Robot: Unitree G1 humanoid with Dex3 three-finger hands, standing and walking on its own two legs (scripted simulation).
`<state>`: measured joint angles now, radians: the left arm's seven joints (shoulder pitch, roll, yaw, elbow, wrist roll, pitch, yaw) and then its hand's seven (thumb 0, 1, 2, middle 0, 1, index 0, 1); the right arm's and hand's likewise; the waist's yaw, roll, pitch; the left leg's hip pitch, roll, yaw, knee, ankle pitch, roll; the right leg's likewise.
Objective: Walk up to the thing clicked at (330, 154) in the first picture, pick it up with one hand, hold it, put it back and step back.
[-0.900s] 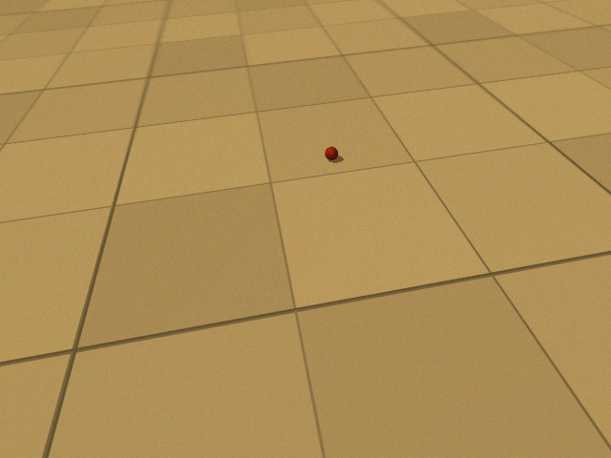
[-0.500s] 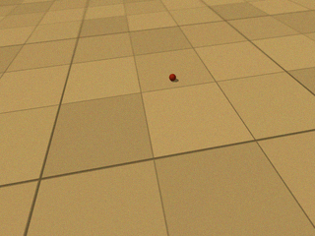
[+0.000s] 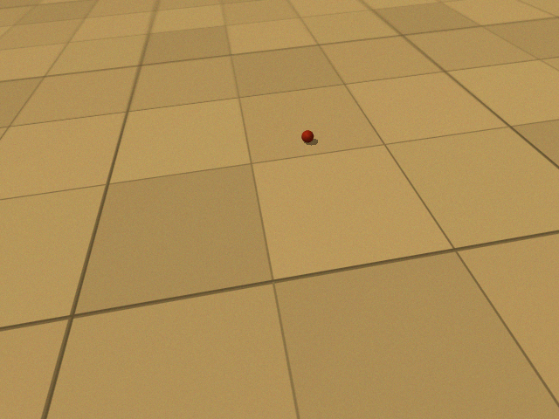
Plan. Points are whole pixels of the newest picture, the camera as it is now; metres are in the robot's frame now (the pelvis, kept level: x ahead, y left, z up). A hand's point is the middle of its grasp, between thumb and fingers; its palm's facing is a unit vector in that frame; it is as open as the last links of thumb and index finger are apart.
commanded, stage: stand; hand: left
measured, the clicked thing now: (307, 136) +1.87 -0.08 -0.74
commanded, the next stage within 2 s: walk up in 0.22 s
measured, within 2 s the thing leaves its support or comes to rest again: neither
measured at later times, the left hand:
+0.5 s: hand out of the picture +0.16 +0.24 -0.13, palm faces -0.12 -0.91 -0.39, open 7.4 cm
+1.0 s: hand (223, 347) +0.32 +0.16 -0.18, palm faces -0.12 -0.94 -0.31, open 7.4 cm
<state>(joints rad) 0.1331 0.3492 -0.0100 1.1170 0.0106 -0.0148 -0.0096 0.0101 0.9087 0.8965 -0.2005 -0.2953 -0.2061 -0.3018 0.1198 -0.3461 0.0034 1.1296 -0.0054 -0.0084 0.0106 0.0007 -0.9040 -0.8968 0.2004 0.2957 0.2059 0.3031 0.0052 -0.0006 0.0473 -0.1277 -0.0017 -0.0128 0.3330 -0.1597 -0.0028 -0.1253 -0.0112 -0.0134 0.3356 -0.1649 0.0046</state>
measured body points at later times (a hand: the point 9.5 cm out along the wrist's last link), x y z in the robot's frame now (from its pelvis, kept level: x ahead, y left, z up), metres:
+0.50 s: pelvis +0.05 -0.05 -0.01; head +0.05 -0.06 +0.44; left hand +0.16 +0.29 -0.10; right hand +0.07 -0.39 -0.12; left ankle +0.02 +0.12 -0.75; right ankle +0.11 -0.20 -0.72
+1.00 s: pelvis +0.29 -0.11 -0.03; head +0.31 -0.09 +0.42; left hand +0.33 +0.21 -0.16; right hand +0.37 -0.45 -0.12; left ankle +0.45 +0.00 -0.75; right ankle +0.14 -0.22 -0.75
